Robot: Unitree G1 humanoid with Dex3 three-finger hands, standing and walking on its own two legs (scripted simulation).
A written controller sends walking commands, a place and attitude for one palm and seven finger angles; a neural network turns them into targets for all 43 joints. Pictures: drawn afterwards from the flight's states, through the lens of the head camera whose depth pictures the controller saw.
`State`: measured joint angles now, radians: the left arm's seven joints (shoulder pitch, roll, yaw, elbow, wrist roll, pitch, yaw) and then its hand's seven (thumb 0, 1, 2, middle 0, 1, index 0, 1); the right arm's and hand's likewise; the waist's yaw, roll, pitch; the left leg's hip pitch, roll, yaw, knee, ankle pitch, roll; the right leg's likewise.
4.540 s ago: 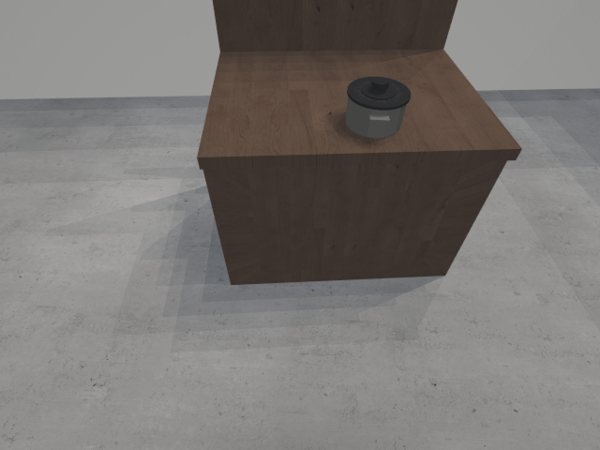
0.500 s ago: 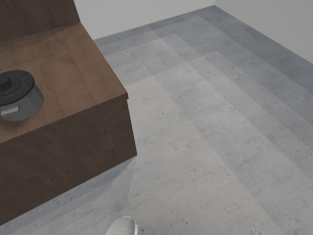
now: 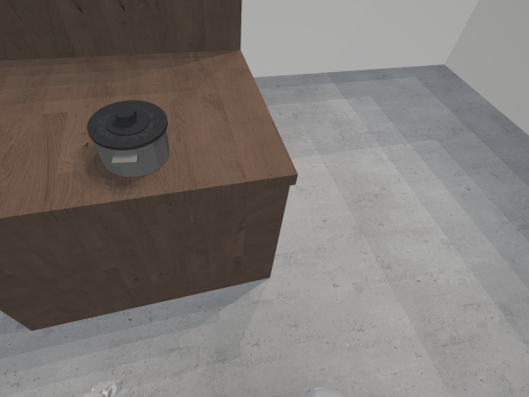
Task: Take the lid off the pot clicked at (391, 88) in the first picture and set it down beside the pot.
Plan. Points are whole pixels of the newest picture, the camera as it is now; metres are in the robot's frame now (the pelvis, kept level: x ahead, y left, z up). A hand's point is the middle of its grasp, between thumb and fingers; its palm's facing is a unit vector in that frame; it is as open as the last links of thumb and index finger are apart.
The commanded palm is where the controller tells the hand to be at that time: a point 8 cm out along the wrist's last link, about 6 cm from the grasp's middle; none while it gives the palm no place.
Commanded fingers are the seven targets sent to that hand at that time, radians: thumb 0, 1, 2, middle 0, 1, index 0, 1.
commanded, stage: turn to face it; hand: left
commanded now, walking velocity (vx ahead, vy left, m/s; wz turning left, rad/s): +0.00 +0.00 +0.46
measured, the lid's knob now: (125, 114) +0.67 +0.34 +0.01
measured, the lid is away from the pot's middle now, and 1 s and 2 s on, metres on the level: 0.00 0.00 0.00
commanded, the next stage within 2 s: take the last steps up to it in 0.40 s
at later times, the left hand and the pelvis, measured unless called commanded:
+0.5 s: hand out of the picture +0.03 +0.13 -0.15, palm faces +0.23 -0.93 -0.27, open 7.4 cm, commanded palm none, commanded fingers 0.00 0.90 0.90 -0.20 -0.30 -0.20 -0.30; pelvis -0.01 -0.07 +0.00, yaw +13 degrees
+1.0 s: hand out of the picture -0.10 +0.19 -0.18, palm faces +0.38 -0.91 -0.16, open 7.4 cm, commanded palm none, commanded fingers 0.00 0.90 0.90 -0.20 -0.30 -0.20 -0.30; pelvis +0.01 +0.03 +0.00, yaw +18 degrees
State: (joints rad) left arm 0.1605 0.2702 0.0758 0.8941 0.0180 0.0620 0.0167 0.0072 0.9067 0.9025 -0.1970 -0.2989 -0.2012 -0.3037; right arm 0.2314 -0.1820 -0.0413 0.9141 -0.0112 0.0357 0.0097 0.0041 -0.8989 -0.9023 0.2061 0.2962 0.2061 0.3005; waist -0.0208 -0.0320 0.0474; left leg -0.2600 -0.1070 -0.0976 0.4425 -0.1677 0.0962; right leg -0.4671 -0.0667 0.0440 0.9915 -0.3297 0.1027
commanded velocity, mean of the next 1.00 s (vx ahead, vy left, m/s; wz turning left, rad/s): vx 0.16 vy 0.01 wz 0.17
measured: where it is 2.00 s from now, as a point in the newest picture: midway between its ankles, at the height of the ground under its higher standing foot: (215, 391)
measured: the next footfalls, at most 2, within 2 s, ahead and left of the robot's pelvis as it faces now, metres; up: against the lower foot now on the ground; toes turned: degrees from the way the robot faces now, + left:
right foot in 0.28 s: +0.03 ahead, -0.15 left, +0.00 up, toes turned +9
left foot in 0.82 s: -0.02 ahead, +0.09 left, +0.00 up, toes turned +21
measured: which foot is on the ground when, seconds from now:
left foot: down 0.00-0.28, up 0.30-0.80, down 0.82-1.00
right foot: up 0.00-0.26, down 0.28-0.82, up 0.84-1.00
